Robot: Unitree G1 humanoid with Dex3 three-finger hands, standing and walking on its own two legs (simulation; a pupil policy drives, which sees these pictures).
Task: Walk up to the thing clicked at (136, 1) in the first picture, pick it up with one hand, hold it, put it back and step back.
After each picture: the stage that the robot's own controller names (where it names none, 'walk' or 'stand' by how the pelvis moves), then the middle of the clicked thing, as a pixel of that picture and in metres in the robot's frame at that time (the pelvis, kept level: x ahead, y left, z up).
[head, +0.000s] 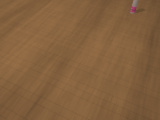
stand; (134, 4) +2.15 -0.75 -0.65
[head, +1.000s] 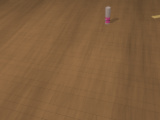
walk; (107, 15) +2.10 -0.24 -0.61
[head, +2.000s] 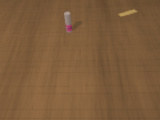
walk; (68, 22) +1.51 +0.20 -0.64
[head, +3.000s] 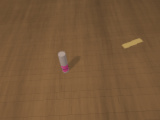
walk; (63, 62) +1.00 +0.27 -0.65
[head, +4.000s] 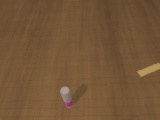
walk; (67, 97) +0.60 +0.22 -0.65
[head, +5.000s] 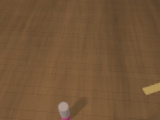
stand; (64, 113) +0.44 +0.17 -0.63
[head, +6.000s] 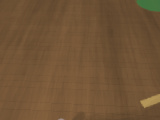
stand; out of the picture +0.39 +0.17 -0.65
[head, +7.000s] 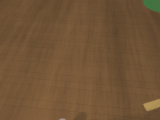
stand; out of the picture +0.38 +0.15 -0.65
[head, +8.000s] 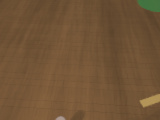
stand; out of the picture +0.41 +0.17 -0.66
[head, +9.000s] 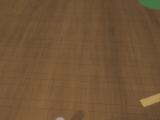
stand; out of the picture +0.39 +0.17 -0.66
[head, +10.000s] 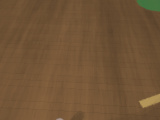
go down; out of the picture +0.39 +0.17 -0.66
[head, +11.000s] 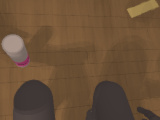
go down; (18, 53) +0.44 +0.25 -0.28
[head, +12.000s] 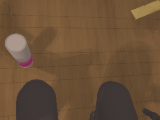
approach; (21, 53) +0.45 +0.26 -0.26
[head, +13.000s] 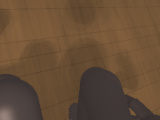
close in; out of the picture +0.42 +0.30 -0.16
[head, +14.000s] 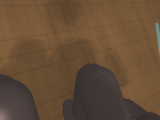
close; out of the picture +0.42 +0.31 -0.15
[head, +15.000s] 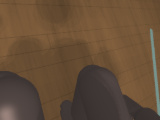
lift; out of the picture +0.39 +0.30 -0.16
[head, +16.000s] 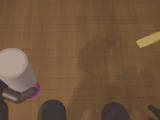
lift; (23, 80) +0.32 +0.20 +0.02
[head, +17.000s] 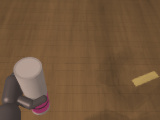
hold; (35, 90) +0.31 +0.17 +0.01
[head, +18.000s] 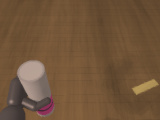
hold; (39, 92) +0.31 +0.16 +0.02
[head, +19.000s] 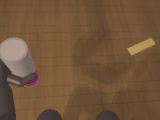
crouch; (23, 67) +0.39 +0.20 -0.03
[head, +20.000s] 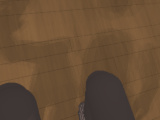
lower; out of the picture +0.46 +0.30 -0.10
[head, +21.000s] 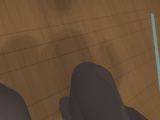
lower; out of the picture +0.44 +0.31 -0.16
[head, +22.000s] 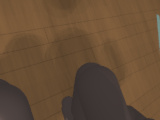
lower; out of the picture +0.42 +0.32 -0.16
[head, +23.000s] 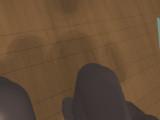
lower; out of the picture +0.40 +0.31 -0.16
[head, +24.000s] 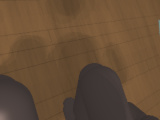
lower; out of the picture +0.40 +0.31 -0.16
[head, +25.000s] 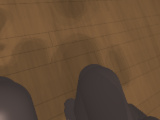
open; out of the picture +0.40 +0.29 -0.16
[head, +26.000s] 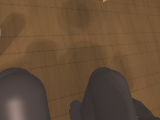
stand; out of the picture +0.40 +0.27 -0.18
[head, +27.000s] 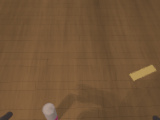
stand; (51, 114) +0.37 +0.19 -0.53
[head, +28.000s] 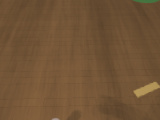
stand; out of the picture +0.38 +0.18 -0.60
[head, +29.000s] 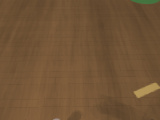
stand; out of the picture +0.37 +0.18 -0.60
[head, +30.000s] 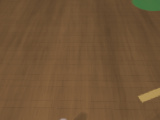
stand; out of the picture +0.40 +0.17 -0.65
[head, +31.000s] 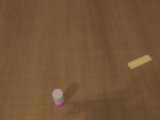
walk; (58, 99) +0.46 +0.15 -0.63
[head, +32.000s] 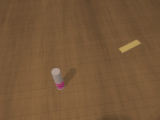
walk; (58, 79) +0.70 +0.27 -0.62
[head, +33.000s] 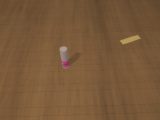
stand; (64, 57) +1.01 +0.22 -0.63
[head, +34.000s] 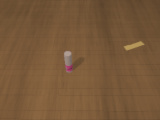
stand; (68, 62) +1.01 +0.19 -0.66
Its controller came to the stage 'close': yes
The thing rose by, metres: 0.67
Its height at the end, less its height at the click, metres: +0.00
